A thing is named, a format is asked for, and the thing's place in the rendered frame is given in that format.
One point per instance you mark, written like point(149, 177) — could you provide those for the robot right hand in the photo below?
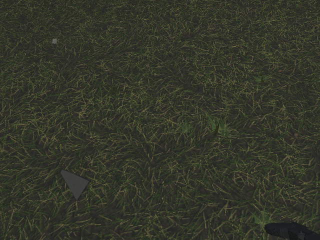
point(292, 231)

